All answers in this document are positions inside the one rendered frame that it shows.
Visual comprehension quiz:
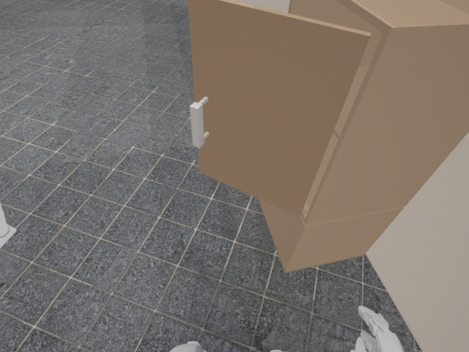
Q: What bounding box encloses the cupboard door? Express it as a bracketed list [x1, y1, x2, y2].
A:
[188, 0, 372, 217]

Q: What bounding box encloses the handle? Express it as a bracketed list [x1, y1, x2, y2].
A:
[190, 97, 209, 148]

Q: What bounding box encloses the robot left hand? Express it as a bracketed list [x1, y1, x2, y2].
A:
[0, 200, 16, 248]

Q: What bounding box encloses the robot right hand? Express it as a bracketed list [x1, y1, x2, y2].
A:
[350, 306, 404, 352]

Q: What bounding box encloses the left robot shin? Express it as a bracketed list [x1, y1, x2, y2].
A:
[187, 341, 201, 347]

